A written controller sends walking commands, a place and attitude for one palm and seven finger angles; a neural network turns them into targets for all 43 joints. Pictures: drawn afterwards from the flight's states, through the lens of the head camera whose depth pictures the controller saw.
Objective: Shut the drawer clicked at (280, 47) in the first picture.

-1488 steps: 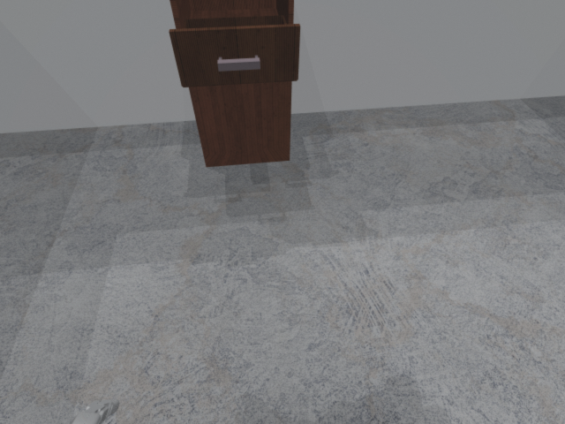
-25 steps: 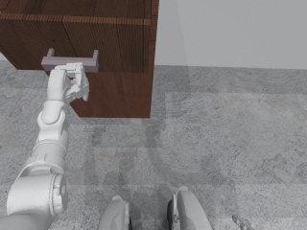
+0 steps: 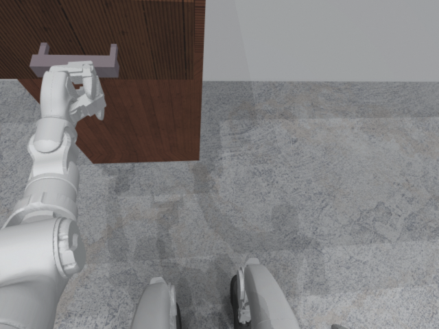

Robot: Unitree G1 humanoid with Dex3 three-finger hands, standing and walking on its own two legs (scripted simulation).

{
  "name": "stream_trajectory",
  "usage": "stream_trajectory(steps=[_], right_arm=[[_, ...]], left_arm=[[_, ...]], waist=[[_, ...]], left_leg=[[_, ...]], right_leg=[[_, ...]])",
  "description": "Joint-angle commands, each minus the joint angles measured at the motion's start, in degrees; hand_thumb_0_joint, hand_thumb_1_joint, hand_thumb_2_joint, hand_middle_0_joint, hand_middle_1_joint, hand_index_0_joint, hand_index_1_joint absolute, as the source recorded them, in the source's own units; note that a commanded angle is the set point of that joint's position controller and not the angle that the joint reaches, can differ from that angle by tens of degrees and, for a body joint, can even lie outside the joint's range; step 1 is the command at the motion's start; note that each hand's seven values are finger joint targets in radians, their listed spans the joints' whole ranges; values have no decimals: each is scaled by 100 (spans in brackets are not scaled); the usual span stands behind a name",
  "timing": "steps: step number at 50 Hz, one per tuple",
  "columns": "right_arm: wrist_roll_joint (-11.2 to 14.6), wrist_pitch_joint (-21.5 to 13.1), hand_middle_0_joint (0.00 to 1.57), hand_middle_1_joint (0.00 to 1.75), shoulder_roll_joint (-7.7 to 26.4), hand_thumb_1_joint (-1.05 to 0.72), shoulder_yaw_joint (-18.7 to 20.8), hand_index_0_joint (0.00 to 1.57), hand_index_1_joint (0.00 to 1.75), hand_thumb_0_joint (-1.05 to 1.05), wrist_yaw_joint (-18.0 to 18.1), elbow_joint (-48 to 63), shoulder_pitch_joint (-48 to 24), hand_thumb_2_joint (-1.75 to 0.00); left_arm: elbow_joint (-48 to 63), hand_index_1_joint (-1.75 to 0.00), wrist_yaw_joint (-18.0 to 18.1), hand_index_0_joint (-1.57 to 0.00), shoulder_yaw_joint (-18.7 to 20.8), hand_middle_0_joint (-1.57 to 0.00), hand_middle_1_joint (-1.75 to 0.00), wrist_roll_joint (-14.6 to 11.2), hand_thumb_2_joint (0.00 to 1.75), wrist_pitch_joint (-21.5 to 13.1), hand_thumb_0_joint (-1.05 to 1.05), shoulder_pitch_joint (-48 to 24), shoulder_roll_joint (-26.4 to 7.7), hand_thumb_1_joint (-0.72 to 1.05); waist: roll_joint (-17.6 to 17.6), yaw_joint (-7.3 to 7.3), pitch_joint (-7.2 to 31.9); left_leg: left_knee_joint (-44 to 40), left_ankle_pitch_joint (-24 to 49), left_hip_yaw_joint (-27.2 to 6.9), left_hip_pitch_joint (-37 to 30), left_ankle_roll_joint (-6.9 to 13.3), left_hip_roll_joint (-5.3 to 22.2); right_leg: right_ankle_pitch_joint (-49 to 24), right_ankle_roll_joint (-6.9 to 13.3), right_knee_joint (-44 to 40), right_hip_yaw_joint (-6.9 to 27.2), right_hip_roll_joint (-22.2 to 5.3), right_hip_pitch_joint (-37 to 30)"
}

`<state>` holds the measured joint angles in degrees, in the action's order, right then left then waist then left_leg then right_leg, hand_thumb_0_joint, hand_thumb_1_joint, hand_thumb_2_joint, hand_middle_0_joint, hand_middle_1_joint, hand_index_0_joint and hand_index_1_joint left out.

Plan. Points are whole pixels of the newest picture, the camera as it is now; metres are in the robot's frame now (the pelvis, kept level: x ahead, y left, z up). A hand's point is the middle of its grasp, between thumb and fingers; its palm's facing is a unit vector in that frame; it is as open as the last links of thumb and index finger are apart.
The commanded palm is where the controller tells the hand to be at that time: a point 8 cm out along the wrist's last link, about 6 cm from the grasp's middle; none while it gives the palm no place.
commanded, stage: push the drawer shut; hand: left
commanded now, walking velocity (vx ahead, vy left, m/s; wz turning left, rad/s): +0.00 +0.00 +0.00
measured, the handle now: (78, 57) +0.59 +0.20 +0.05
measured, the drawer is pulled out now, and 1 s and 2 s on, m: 0.08 0.00 0.00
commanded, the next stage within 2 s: pull the fist back off the drawer in 1.00 s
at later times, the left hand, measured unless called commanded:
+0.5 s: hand (103, 65) +0.58 +0.16 +0.04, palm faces -0.04 -1.00 -0.05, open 3.4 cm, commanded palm +0.58 +0.19 +0.05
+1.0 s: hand (97, 55) +0.60 +0.17 +0.05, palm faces -0.05 -1.00 -0.07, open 3.6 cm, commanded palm +0.63 +0.18 +0.05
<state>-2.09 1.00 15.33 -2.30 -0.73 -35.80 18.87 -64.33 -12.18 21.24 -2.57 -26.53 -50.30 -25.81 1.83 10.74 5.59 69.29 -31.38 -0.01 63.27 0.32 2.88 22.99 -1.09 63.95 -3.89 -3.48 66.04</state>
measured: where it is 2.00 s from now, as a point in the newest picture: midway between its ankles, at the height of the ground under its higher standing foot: outside the picture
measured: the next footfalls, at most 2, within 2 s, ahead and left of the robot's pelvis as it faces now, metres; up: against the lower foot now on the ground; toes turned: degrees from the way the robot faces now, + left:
none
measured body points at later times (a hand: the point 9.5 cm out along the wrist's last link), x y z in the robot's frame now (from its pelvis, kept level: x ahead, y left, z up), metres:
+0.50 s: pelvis -0.01 +0.01 -0.02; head +0.19 +0.03 +0.39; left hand +0.58 +0.21 +0.05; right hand -0.03 -0.25 -0.12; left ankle +0.00 +0.11 -0.64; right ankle +0.06 -0.14 -0.64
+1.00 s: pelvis -0.01 +0.01 -0.03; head +0.20 +0.04 +0.37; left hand +0.60 +0.22 +0.05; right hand -0.06 -0.24 -0.11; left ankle +0.00 +0.11 -0.64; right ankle +0.06 -0.14 -0.64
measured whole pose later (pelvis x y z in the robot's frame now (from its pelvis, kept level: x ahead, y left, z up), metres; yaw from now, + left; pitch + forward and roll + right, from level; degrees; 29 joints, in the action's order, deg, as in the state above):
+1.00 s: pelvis -0.01 +0.01 -0.03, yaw -1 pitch +33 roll -6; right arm -4.4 1.2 14.9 -6.0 -1.7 -36.0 22.0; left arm -78.3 -12.0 21.2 5.4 -17.6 -76.6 -42.2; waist 2.9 18.7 4.7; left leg 75.8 -31.4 -3.6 77.4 0.6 3.5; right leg 21.5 -1.1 66.2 -6.9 -2.7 77.1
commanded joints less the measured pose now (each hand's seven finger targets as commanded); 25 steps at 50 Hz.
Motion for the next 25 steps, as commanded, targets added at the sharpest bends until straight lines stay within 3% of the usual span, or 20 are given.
stream_trajectory(steps=[1, 3, 5, 8, 10, 11, 13, 15, 16, 20, 22, 24, 25], right_arm=[[-12, -79, 20, 30, 1029, -90, 348, 20, 30, 0, 98, 199, 961, -90], [-23, -80, 20, 30, 1051, -90, 335, 20, 30, 0, 104, 177, 1011, -90], [-43, -66, 20, 30, 1073, -90, 315, 20, 30, 0, 97, 187, 1045, -90], [-57, -62, 20, 30, 1070, -90, 294, 20, 30, 0, 90, 160, 1096, -90], [-81, -38, 20, 30, 1110, -90, 283, 20, 30, 0, 90, 132, 1150, -90], [-76, -36, 20, 30, 1103, -90, 273, 20, 30, 0, 78, 118, 1146, -90], [-101, -32, 20, 30, 1142, -90, 256, 20, 30, 0, 93, 124, 1219, -90], [-115, -26, 20, 30, 1128, -90, 253, 20, 30, 0, 74, 126, 1266, -90], [-121, -17, 20, 30, 1132, -90, 243, 20, 30, 0, 68, 105, 1280, -90], [-158, 35, 20, 30, 1168, -90, 218, 20, 30, 0, 37, 110, 1426, -90], [-167, 52, 20, 30, 1154, -90, 207, 20, 30, 0, 21, 117, 1491, -90], [-178, 90, 20, 30, 1165, -90, 202, 20, 30, 0, -3, 113, 1532, -90], [-172, 106, 20, 30, 1161, -90, 193, 20, 30, 0, -16, 112, 1538, -90]], left_arm=[[1337, -160, 82, -140, 230, -140, -160, -135, 90, -449, 0, -3489, -1590, 90], [1314, -160, 84, -140, 188, -140, -160, -115, 90, -425, 0, -3779, -1610, 90], [1219, -160, 87, -140, 376, -140, -160, -85, 90, -390, 0, -3814, -1875, 90], [1042, -160, 71, -140, 135, -140, -160, -41, 90, -326, 0, -4069, -1643, 90], [974, -160, 100, -140, 254, -140, -160, 13, 90, -278, 0, -4234, -1863, 90], [904, -160, 107, -140, 157, -140, -160, 18, 90, -231, 0, -4363, -1788, 90], [903, -160, 129, -140, 338, -140, -160, 95, 90, -219, 0, -4561, -2105, 90], [899, -160, 138, -140, 273, -140, -160, 143, 90, -178, 0, -4657, -2049, 90], [822, -160, 149, -140, 296, -140, -160, 155, 90, -143, 0, -4696, -2086, 90], [744, -160, 168, -140, 485, -140, -160, 251, 90, -45, 0, -4863, -2414, 90], [715, -160, 151, -140, 460, -140, -160, 277, 90, -3, 0, -4970, -2419, 90], [781, -160, 147, -140, 582, -140, -160, 336, 90, 19, 0, -4997, -2623, 90], [662, -160, 139, -140, 513, -140, -160, 353, 90, 73, 0, -4962, -2557, 90]], waist=[[683, 316, 3132], [758, 414, 3201], [846, 367, 3385], [948, 514, 3295], [1051, 527, 3342], [1042, 617, 3275], [1068, 632, 3475], [1243, 653, 3618], [1158, 678, 3560], [1231, 698, 3743], [1347, 745, 3775], [1458, 696, 3894], [1438, 737, 3815]], left_leg=[[-811, 1947, -305, -1586, 85, -192], [-787, 1922, -338, -1642, 95, -182], [-736, 1967, -341, -1603, 92, -193], [-715, 2024, -421, -1711, 80, -165], [-667, 2047, -458, -1681, 67, -153], [-636, 1919, -430, -1603, 91, -156], [-601, 2002, -477, -1606, 92, -147], [-549, 2152, -488, -1681, 83, -146], [-521, 2126, -496, -1624, 87, -134], [-468, 2259, -530, -1612, 91, -110], [-441, 2376, -547, -1662, 91, -109], [-429, 2504, -560, -1724, 69, -88], [-420, 2460, -540, -1666, 81, -86]], right_leg=[[-1012, 183, -574, 187, 397, -1739], [-946, 178, -567, 174, 405, -1605], [-973, 189, -541, 187, 412, -1685], [-916, 194, -507, 126, 425, -1361], [-875, 200, -467, 108, 419, -1258], [-805, 186, -504, 128, 424, -1198], [-847, 192, -436, 112, 432, -1216], [-935, 198, -409, 108, 432, -1154], [-918, 195, -413, 99, 435, -1128], [-1007, 205, -384, 90, 461, -1171], [-1096, 216, -358, 75, 473, -1129], [-1172, 222, -347, 69, 479, -1171], [-1148, 220, -374, 77, 488, -1132]])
